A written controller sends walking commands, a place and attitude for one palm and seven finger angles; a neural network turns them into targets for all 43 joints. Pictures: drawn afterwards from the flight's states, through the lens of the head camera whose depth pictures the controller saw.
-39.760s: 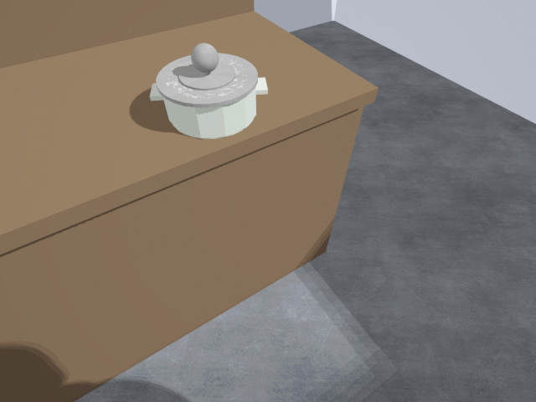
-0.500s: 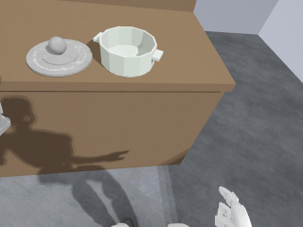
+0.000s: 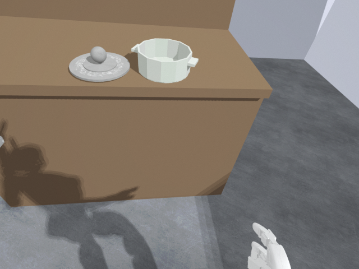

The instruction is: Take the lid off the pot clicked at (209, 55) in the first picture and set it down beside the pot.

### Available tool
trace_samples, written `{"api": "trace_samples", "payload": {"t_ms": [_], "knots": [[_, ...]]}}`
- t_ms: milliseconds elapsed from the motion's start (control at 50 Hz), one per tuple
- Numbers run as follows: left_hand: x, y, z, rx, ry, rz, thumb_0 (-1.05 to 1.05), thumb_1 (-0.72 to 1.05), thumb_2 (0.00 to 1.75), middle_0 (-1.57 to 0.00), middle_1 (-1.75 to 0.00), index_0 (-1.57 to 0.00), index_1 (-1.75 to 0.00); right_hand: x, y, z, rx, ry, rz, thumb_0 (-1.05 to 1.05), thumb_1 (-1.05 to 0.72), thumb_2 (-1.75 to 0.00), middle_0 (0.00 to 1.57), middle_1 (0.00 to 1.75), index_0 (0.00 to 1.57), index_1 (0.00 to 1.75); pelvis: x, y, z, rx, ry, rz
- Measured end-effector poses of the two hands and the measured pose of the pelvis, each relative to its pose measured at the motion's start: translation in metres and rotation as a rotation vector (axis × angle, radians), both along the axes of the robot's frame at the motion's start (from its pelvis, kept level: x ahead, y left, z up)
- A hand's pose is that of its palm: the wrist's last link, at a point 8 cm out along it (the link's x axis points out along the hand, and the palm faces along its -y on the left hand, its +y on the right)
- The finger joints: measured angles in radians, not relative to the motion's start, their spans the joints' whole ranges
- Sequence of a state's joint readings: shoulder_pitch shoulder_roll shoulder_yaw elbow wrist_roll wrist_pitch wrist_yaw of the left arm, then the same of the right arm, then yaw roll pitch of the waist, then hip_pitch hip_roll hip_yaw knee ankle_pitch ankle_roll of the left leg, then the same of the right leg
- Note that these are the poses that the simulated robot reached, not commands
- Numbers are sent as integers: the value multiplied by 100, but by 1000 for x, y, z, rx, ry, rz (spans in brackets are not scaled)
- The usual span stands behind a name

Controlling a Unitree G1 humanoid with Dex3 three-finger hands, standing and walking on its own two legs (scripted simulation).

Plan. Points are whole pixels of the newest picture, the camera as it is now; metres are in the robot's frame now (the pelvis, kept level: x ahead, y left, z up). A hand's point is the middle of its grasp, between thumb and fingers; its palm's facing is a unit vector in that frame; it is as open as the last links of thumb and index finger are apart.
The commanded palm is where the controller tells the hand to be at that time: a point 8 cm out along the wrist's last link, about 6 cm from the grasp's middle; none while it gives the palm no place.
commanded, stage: stop stepping back and stand still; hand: left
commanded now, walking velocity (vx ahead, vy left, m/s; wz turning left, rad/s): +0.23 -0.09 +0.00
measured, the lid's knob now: (98, 54) +0.77 +0.29 +0.12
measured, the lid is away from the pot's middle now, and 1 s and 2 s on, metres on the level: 0.23 0.23 0.23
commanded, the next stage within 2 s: let the arm hang, fingers relaxed in 1.16 s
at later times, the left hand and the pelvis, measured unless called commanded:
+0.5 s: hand (100, 239) +0.23 +0.18 -0.10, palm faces +0.09 -0.96 -0.26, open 7.4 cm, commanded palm none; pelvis +0.03 -0.02 -0.01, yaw +6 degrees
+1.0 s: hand out of the picture +0.14 +0.18 -0.15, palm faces +0.10 -0.95 -0.29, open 7.3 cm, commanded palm none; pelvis +0.10 -0.02 +0.01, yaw +6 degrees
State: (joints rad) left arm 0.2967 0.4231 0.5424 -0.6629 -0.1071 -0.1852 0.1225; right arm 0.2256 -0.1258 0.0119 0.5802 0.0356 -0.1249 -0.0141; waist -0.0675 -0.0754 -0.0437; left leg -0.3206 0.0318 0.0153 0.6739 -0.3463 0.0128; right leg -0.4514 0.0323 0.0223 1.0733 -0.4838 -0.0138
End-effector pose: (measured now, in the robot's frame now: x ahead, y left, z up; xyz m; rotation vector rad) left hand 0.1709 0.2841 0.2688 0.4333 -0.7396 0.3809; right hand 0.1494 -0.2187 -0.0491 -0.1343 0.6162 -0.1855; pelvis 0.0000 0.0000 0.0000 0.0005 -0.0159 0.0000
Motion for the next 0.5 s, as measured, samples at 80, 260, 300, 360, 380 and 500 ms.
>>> {"api": "trace_samples", "payload": {"t_ms": [80, 260, 300, 360, 380, 500], "knots": [[-18, -27, 8, 135, 107, -45, 1, 89, 90, -21, -30, -20, -30, -18, 7, -3, 22, 75, 34, 1, -90, -90, 21, 29, 20, 30, 1, -6, 12, -26, 19, 4], [-38, -11, 45, 245, -65, 146, 0, 88, 89, -22, -30, -22, -30, -7, -14, -39, -21, 260, 63, 1, -90, -90, 21, 30, 20, 30, 15, -4, 8, -13, -4, 50], [-22, 5, 35, 180, -51, 176, 0, 88, 89, -22, -30, -21, -30, 3, -18, -37, -29, 211, 58, 1, -90, -90, 21, 30, 20, 30, 21, 2, 5, -11, 4, 54], [38, 32, -50, -35, 320, 197, -1, 89, 90, -20, -30, -20, -30, 13, -27, -53, -33, 190, 63, 1, -90, -90, 21, 29, 20, 30, 23, 9, -6, -15, 36, 84], [55, 33, -92, -129, 495, 196, -1, 90, 90, -20, -30, -19, -30, 12, -29, -57, -33, 205, 63, 1, -90, -90, 21, 29, 20, 30, 24, 7, -6, -6, 41, 101], [38, -52, -338, -433, 1441, 52, 0, 92, 90, -19, -30, -18, -30, -12, -47, -76, -36, 369, 50, 1, -90, -90, 21, 29, 20, 30, 34, -17, -13, 55, 43, 98]]}}
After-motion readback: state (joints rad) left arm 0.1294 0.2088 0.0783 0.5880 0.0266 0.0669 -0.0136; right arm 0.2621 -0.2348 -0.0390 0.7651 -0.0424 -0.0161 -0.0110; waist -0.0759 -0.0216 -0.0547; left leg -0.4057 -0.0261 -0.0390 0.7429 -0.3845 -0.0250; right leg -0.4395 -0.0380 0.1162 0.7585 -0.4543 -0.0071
